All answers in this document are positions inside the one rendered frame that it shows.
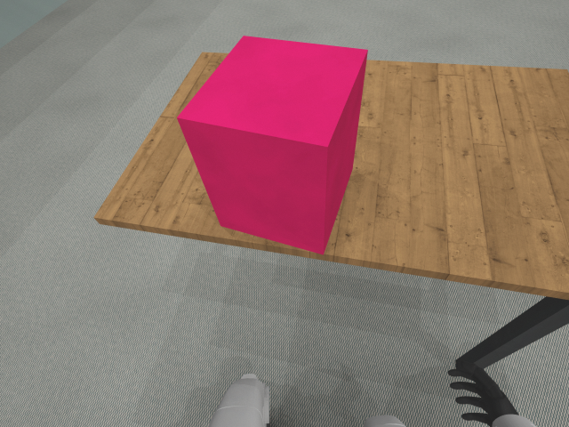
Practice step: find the robot right hand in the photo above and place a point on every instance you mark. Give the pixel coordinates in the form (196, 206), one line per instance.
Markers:
(494, 402)

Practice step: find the left robot thigh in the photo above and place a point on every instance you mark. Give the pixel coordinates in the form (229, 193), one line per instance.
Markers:
(244, 404)

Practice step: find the table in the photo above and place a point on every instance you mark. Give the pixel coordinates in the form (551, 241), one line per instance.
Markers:
(460, 173)

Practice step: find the carton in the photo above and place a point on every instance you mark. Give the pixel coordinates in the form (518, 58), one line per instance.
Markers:
(273, 133)

